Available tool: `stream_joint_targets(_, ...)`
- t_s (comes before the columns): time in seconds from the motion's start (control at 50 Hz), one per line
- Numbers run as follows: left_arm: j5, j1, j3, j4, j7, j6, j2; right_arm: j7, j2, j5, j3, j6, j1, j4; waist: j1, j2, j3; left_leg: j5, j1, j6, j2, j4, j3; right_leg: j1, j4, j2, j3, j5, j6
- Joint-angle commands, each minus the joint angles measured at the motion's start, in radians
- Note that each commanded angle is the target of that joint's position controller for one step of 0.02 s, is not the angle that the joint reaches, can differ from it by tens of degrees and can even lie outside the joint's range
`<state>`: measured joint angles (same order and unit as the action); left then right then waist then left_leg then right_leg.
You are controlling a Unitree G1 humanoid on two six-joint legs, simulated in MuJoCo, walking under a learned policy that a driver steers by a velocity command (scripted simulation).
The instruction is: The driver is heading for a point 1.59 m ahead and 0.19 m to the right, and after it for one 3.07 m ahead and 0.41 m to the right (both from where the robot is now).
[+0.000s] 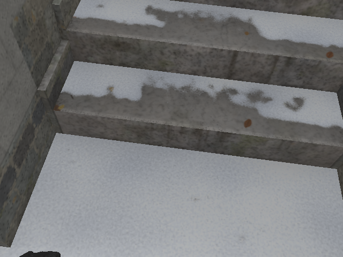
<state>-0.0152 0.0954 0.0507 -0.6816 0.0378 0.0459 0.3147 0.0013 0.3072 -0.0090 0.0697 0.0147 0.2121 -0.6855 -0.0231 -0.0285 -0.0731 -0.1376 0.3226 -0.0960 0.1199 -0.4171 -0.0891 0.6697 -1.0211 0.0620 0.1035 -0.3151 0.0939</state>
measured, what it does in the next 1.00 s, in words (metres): steps to the right, turning right: right foot, then right foot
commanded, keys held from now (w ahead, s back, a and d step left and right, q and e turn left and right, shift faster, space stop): q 0.10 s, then no key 0.02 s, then e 0.84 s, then q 0.04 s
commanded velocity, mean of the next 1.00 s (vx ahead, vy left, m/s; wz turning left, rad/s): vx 0.03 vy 0.00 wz -0.19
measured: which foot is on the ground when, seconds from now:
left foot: down 0.00-0.86, up 0.88-1.00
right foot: up 0.00-0.20, down 0.22-0.56, up 0.58-0.84, down 0.86-1.00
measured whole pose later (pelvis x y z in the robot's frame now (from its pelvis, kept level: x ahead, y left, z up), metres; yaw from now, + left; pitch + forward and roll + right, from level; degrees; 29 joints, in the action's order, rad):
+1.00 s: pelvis +0.09 -0.10 -0.01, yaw -16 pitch +2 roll +1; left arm -0.01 0.18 0.05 -0.60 -0.01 -0.01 0.30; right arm -0.03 0.33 0.01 0.07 -0.01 0.13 -0.71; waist 0.00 0.03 -0.08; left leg -0.52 0.48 0.06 -0.01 -1.17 -0.04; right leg 0.36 -0.52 -0.04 0.03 -0.20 -0.05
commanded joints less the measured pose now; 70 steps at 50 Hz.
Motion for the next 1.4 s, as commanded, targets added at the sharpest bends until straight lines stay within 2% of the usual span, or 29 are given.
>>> stream_joint_targets(0.02,0.001,0.071,0.017,0.034,0.003,-0.009,0.062,-0.026,0.157,-0.009,0.042,-0.010,-0.018,0.069,0.034,0.115,0.228,0.545,-0.104,-0.138,-0.229,0.028,-0.178,-0.101,0.101,-0.040,-0.027,0.111,0.015)
stream_joint_targets(0.14,0.001,-0.011,0.017,0.045,-0.032,0.007,0.087,-0.058,0.161,0.018,0.031,-0.053,-0.020,0.068,0.009,0.164,0.203,0.326,-0.153,-0.100,-0.249,-0.030,-0.291,-0.183,0.349,-0.085,-0.015,0.102,0.000)
stream_joint_targets(0.2,0.000,0.049,0.017,0.019,-0.046,0.029,0.067,-0.048,0.080,0.011,-0.002,-0.047,-0.037,0.051,0.043,0.163,0.182,0.274,-0.125,-0.049,-0.225,-0.101,-0.277,-0.363,0.585,-0.054,-0.041,0.281,-0.053)
stream_joint_targets(0.22,-0.022,0.038,0.012,0.024,-0.045,0.037,0.077,-0.044,0.028,0.029,-0.021,-0.036,0.015,0.032,0.024,0.107,0.187,0.170,-0.086,0.002,-0.171,-0.138,-0.244,-0.480,0.651,0.027,0.043,0.522,-0.089)
stream_joint_targets(0.24,-0.041,0.007,0.013,0.041,-0.041,0.038,0.124,-0.042,0.016,0.062,-0.025,-0.023,0.119,0.017,-0.059,-0.052,0.205,-0.127,-0.027,0.046,-0.085,-0.215,-0.159,-0.579,0.592,0.152,0.187,0.876,-0.177)
stream_joint_targets(0.26,-0.049,-0.006,0.000,0.024,-0.041,0.032,0.071,-0.042,0.047,0.056,-0.020,-0.024,0.168,-0.003,-0.084,-0.154,0.224,-0.312,-0.049,0.101,-0.076,-0.224,-0.104,-0.539,0.609,0.224,0.292,0.844,-0.320)
stream_joint_targets(0.28,-0.023,-0.008,-0.004,0.020,-0.050,0.027,0.049,-0.047,0.099,0.053,-0.010,-0.029,0.119,-0.009,-0.052,-0.136,0.187,-0.278,-0.075,0.124,-0.092,-0.192,-0.075,-0.489,0.628,0.196,0.313,0.716,-0.338)
stream_joint_targets(0.3,0.000,0.008,-0.001,0.011,-0.055,0.017,0.059,-0.051,0.097,0.038,-0.005,-0.032,0.067,-0.008,-0.035,-0.114,0.179,-0.234,-0.079,0.123,-0.086,-0.156,-0.057,-0.487,0.622,0.145,0.284,0.572,-0.306)
stream_joint_targets(0.36,0.015,-0.014,0.021,0.040,-0.055,-0.001,0.147,-0.056,0.106,0.028,-0.001,-0.049,0.013,-0.004,-0.022,-0.114,0.132,-0.210,-0.085,0.109,-0.068,-0.129,-0.012,-0.429,0.619,0.083,0.273,0.361,-0.253)
stream_joint_targets(0.52,0.041,-0.010,0.039,0.095,-0.028,-0.047,0.129,-0.043,0.085,0.017,0.023,-0.034,0.038,-0.021,0.005,-0.012,0.189,-0.039,-0.158,0.055,-0.110,-0.083,-0.008,-0.370,0.517,0.003,0.252,0.378,-0.236)
stream_joint_targets(0.56,0.037,-0.024,0.034,0.114,-0.034,-0.057,0.103,-0.047,0.117,0.019,0.035,-0.029,0.045,-0.019,0.004,0.128,0.126,0.179,-0.238,-0.037,-0.273,0.005,-0.141,-0.171,0.373,-0.112,0.098,0.162,-0.157)
stream_joint_targets(0.58,0.027,0.000,0.032,0.118,-0.040,-0.058,0.089,-0.050,0.143,0.029,0.042,-0.023,0.030,-0.012,0.012,0.225,0.116,0.354,-0.274,-0.131,-0.436,0.043,-0.259,-0.081,0.226,-0.149,0.004,-0.084,-0.116)
stream_joint_targets(0.62,0.013,0.012,0.060,0.114,-0.049,-0.056,0.141,-0.063,0.135,0.037,0.034,-0.014,-0.006,0.024,0.012,0.100,0.096,0.552,-0.256,-0.207,-0.552,0.046,-0.286,0.003,-0.120,-0.087,0.016,-0.301,-0.062)
stream_joint_targets(0.64,0.023,0.035,0.058,0.104,-0.048,-0.066,0.122,-0.066,0.131,0.023,0.032,-0.011,-0.047,0.033,0.036,0.059,0.077,0.535,-0.262,-0.166,-0.506,0.033,-0.209,0.017,-0.136,-0.062,0.021,-0.259,-0.045)
stream_joint_targets(0.7,0.044,-0.029,0.030,0.135,-0.054,-0.076,0.057,-0.070,0.152,0.005,0.042,-0.027,-0.032,0.021,-0.008,0.119,0.050,0.539,-0.322,-0.111,-0.401,0.037,-0.048,0.035,0.007,-0.037,-0.064,-0.109,-0.005)
stream_joint_targets(0.78,0.043,-0.027,0.033,0.163,-0.084,-0.068,0.067,-0.056,0.188,0.006,0.051,-0.042,-0.015,0.014,-0.035,0.186,0.107,0.518,-0.285,-0.078,-0.367,-0.014,0.077,-0.202,0.270,-0.054,-0.179,-0.054,-0.022)
stream_joint_targets(0.84,0.038,0.075,0.058,0.144,-0.073,-0.079,0.098,-0.044,0.169,-0.026,0.046,-0.026,-0.018,0.004,0.025,0.165,0.151,0.463,-0.215,-0.024,-0.360,-0.161,0.133,-0.405,0.503,-0.107,-0.210,0.138,-0.094)
stream_joint_targets(0.86,0.034,0.151,0.079,0.134,-0.057,-0.079,0.148,-0.034,0.139,-0.014,0.038,-0.011,0.024,-0.009,0.056,0.073,0.187,0.340,-0.104,0.044,-0.303,-0.328,0.196,-0.576,0.588,-0.082,-0.119,0.347,-0.144)
stream_joint_targets(0.88,0.022,0.200,0.107,0.155,-0.033,-0.077,0.290,-0.027,0.058,0.052,0.009,0.000,0.005,0.046,0.047,-0.236,0.229,-0.360,0.231,0.145,-0.177,-0.652,0.223,-0.806,0.566,0.214,0.299,0.870,-0.295)
stream_joint_targets(0.9,-0.023,0.221,0.089,0.162,-0.043,-0.059,0.270,-0.022,0.089,0.044,0.008,0.007,-0.069,0.063,0.106,-0.194,0.365,-0.589,0.307,0.161,-0.086,-0.849,0.030,-0.777,0.639,0.363,0.544,0.814,-0.494)
stream_joint_targets(0.92,-0.026,0.187,0.076,0.157,-0.051,-0.040,0.241,-0.019,0.127,0.016,0.020,0.001,-0.113,0.071,0.097,-0.089,0.298,-0.555,0.337,0.157,-0.126,-0.896,-0.017,-0.722,0.663,0.334,0.465,0.694,-0.471)
stream_joint_targets(0.96,-0.005,0.119,0.063,0.140,-0.039,-0.035,0.183,-0.037,0.134,0.025,0.026,-0.009,-0.091,0.046,0.051,-0.028,0.176,-0.404,0.334,0.154,-0.161,-0.827,-0.019,-0.604,0.657,0.207,0.286,0.540,-0.349)
stream_joint_targets(1.02,0.008,0.051,0.032,0.135,-0.015,-0.045,0.117,-0.049,0.114,0.020,0.025,-0.029,0.006,0.009,0.000,-0.074,0.190,-0.275,0.178,0.188,-0.143,-0.756,0.027,-0.466,0.687,0.136,0.160,0.455,-0.313)
stream_joint_targets(1.1,-0.013,0.054,0.005,0.089,-0.003,-0.042,0.059,-0.039,0.044,0.015,-0.001,-0.028,-0.003,0.006,0.022,-0.118,0.159,-0.208,0.051,0.200,-0.176,-0.479,0.042,-0.394,0.734,0.100,0.091,0.122,-0.297)
stream_joint_targets(1.16,-0.023,0.068,0.007,0.051,-0.007,-0.042,0.085,-0.023,0.055,0.011,-0.005,-0.013,-0.021,0.003,0.051,-0.133,0.104,-0.210,-0.039,0.180,-0.169,-0.324,0.070,-0.344,0.758,0.126,0.118,-0.091,-0.290)
stream_joint_targets(1.24,-0.017,0.087,0.020,0.014,-0.007,-0.041,0.132,-0.018,0.119,0.015,0.014,-0.006,-0.023,0.010,0.036,-0.040,0.013,-0.064,-0.079,0.099,-0.144,-0.075,0.089,-0.320,0.703,0.116,0.122,-0.141,-0.222)
stream_joint_targets(1.28,-0.031,0.106,0.016,0.044,-0.002,-0.034,0.111,-0.023,0.208,0.015,0.033,-0.013,-0.024,0.034,0.079,0.140,0.053,0.161,-0.080,0.003,-0.245,-0.065,-0.079,-0.316,0.563,0.004,-0.007,-0.042,-0.134)
stream_joint_targets(1.34,-0.011,-0.003,0.011,0.066,0.018,-0.047,0.049,-0.030,0.172,0.012,0.036,-0.015,-0.011,0.054,0.018,0.255,0.077,0.070,-0.057,-0.110,-0.350,0.080,-0.311,-0.288,0.316,-0.123,-0.127,-0.036,-0.069)
stream_joint_targets(1.4,0.020,0.006,0.024,0.084,0.001,-0.050,0.056,-0.033,0.161,0.003,0.037,0.008,0.028,0.051,0.000,0.226,0.120,0.276,-0.191,-0.153,-0.411,0.053,-0.394,-0.163,0.139,-0.106,-0.029,-0.266,-0.088)
Velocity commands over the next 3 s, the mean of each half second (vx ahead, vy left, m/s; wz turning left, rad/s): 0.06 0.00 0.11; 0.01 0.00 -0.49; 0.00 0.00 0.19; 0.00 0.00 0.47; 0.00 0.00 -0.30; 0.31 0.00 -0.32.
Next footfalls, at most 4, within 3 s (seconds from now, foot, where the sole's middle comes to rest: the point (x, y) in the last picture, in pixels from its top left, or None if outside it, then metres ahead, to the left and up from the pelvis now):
0.22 right None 0.19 -0.14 -0.78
0.86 right None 0.14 -0.21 -0.78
1.24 left None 0.17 0.02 -0.78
1.54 right None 0.12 -0.22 -0.78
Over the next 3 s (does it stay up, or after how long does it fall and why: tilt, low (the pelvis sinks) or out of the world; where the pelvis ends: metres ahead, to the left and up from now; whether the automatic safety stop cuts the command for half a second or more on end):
stays up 0.20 -0.11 -0.01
